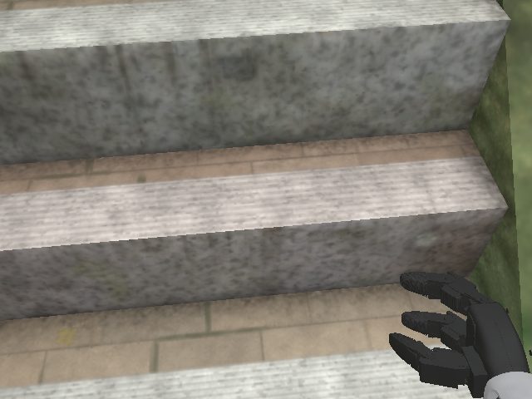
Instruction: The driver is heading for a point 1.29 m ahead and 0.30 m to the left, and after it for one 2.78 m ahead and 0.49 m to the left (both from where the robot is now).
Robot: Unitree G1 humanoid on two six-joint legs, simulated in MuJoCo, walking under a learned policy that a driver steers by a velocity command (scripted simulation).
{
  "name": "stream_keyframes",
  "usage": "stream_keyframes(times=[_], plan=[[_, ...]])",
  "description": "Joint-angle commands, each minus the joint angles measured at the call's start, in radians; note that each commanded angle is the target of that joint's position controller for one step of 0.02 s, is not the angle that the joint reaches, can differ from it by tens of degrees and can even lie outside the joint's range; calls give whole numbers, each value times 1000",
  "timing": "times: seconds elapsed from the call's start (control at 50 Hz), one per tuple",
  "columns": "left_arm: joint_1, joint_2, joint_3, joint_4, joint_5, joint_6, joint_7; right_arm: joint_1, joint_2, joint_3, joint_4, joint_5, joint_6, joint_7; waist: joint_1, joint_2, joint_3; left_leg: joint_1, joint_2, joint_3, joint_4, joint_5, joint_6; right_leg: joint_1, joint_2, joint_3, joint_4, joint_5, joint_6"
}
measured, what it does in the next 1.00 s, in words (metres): climbs, turning left: right foot, then left foot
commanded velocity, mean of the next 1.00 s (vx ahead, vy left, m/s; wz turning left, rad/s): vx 1.00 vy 0.00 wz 0.44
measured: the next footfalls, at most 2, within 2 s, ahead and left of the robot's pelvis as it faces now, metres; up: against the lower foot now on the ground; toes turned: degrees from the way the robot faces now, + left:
right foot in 0.38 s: +0.09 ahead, -0.14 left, +0.18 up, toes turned +18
left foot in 0.64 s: +0.19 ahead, +0.11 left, +0.18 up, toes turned +36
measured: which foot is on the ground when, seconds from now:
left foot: down 0.00-0.38, up 0.40-0.62, down 0.64-1.00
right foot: down 0.00-0.20, up 0.22-0.36, down 0.38-0.62, up 0.64-1.00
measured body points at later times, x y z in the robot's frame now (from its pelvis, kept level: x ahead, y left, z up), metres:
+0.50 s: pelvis +0.10 +0.00 +0.10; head +0.10 -0.04 +0.55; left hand +0.20 +0.25 +0.05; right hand +0.35 -0.16 +0.01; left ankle +0.07 +0.09 -0.47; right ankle +0.05 -0.16 -0.59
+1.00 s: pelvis +0.23 +0.06 +0.16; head +0.21 +0.07 +0.61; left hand +0.43 +0.26 +0.13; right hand +0.29 -0.14 +0.01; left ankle +0.15 +0.09 -0.59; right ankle +0.38 -0.02 -0.24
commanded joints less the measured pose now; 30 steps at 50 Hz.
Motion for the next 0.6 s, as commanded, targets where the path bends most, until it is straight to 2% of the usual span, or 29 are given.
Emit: stream_keyframes(times=[0.02,0.04,0.06,0.08,0.1,0.12,0.14,0.18,0.2,0.22,0.24,0.26,0.28,0.3,0.32,0.34,0.36,0.38,0.4,0.42,0.44,0.46,0.48,0.5,0.52,0.54,0.56,0.58,0.6], plan=[[-115,403,88,28,30,-18,35,163,-29,10,-85,26,-32,57,-248,-210,-200,28,-76,208,-234,-344,1,421,-144,12,228,2010,15],[-30,333,79,18,5,28,69,60,-47,17,-73,40,-25,62,-97,-51,-346,-46,-108,289,-340,-256,-43,610,-159,29,271,2028,45],[27,272,63,7,-17,57,104,-67,-25,19,-73,37,-10,72,-27,72,-386,-47,-109,293,-339,-162,-76,596,-147,4,249,1811,73],[55,297,75,-4,-28,61,141,-157,-29,16,-92,23,16,70,-9,158,-365,-13,-142,329,-360,-137,-76,539,-133,-15,192,1780,105],[49,338,83,-39,-34,56,178,-183,-51,1,-111,4,54,71,-30,142,-280,27,-183,370,-420,-125,-73,482,-118,-37,201,1869,131],[53,349,80,-54,-21,59,201,-154,-60,-6,-114,-2,79,82,-63,61,-229,114,-219,410,-463,-163,-74,405,-82,-70,207,1908,151],[43,354,82,-84,-14,64,212,-91,-87,-24,-104,4,91,82,-94,2,-194,189,-245,416,-491,-169,-68,354,-65,-82,250,1951,163],[-86,350,84,-156,-48,70,224,145,-142,-52,-24,-3,95,76,-188,-59,-199,314,-203,275,-598,-42,10,298,-65,-75,447,1809,138],[-243,325,85,-197,-90,66,212,291,-169,-70,54,-5,92,72,-247,7,-207,410,-133,112,-660,187,99,176,-55,-60,622,1448,101],[-290,208,50,-266,-87,51,190,258,-190,-73,93,-19,85,53,-186,316,-114,505,-78,-100,-797,471,194,-137,48,-5,942,317,93],[-290,98,22,-336,-65,7,143,137,-145,-52,81,-41,54,28,-69,422,-31,409,-58,-271,-929,541,219,-295,100,142,1279,-366,89],[-332,71,3,-395,-35,-19,100,139,-78,-36,77,-58,3,27,-37,340,23,343,12,-383,-774,744,210,-429,114,237,1428,-595,59],[-330,43,-15,-420,13,-45,44,196,-51,-32,116,-45,-38,21,-3,178,8,374,30,-438,-694,887,170,-523,126,283,1368,-669,24],[-235,30,-23,-397,27,-60,8,184,-69,-44,111,-23,-57,3,46,71,11,321,61,-494,-651,980,136,-529,87,359,1297,-777,5],[-188,13,-45,-405,24,-72,-10,193,-112,-56,81,-1,-61,-16,64,28,-18,384,103,-550,-702,897,112,-594,48,438,1152,-892,-10],[-165,33,-46,-402,24,-98,-20,181,-134,-68,62,5,-63,-22,78,-19,52,325,87,-558,-578,1050,83,-573,23,455,938,-997,-15],[45,38,-42,-328,22,-101,-26,1,-146,-69,5,3,-51,-27,243,-91,15,66,-5,-389,-409,1140,-34,-197,-22,423,372,-887,-62],[201,44,-21,-204,-39,-70,-20,25,-118,-68,-1,-3,-13,-57,261,-264,10,-165,-94,-256,-200,511,-83,152,-92,388,-52,-400,-112],[72,-1,-31,-119,-30,-20,-17,114,-24,-39,29,6,-8,-56,107,-284,111,-259,-155,-88,-17,89,-68,160,7,102,34,-118,-2],[-19,182,6,-185,7,-40,5,204,-151,-70,-32,18,-20,-30,-9,-522,-31,-239,-96,39,134,96,-176,171,-158,407,299,573,-80],[-132,147,4,-219,-16,-35,28,352,-168,-82,12,21,-18,2,-91,-380,-126,-252,-1,-21,172,31,-191,265,-224,414,303,526,-113],[-207,142,3,-239,-6,-30,35,355,-182,-93,10,20,4,22,-129,-245,-83,-211,20,-24,144,45,-197,191,-226,382,234,398,-110],[-325,165,12,-258,11,-37,37,369,-183,-102,13,22,43,26,-171,-222,-82,-56,24,48,146,120,-200,37,-250,384,142,208,-122],[-350,189,26,-251,-14,-43,56,355,-162,-93,-3,5,62,15,-185,-178,-19,29,85,-18,79,159,-162,-93,-287,379,47,92,-115],[-368,189,23,-249,-19,-51,66,341,-202,-111,10,-11,67,11,-197,-75,55,192,59,17,-78,126,-119,-204,-221,209,26,142,-65],[-471,218,30,-260,-15,-55,67,400,-227,-128,43,-23,69,4,-259,-26,88,394,-20,100,-213,97,-66,-269,-113,34,80,507,-21],[-457,264,48,-232,-20,-51,77,484,-229,-144,44,-32,73,2,-301,-24,74,458,-20,118,-394,43,-21,-190,-119,4,200,765,-26],[-466,268,52,-226,-15,-48,75,617,-214,-152,85,-39,71,7,-332,-6,-3,535,44,78,-571,162,40,-116,-162,16,360,902,-43],[-538,224,36,-231,-35,-60,64,808,-159,-144,166,-58,74,13,-383,33,-84,677,84,54,-801,367,107,-118,-171,33,602,866,-57]])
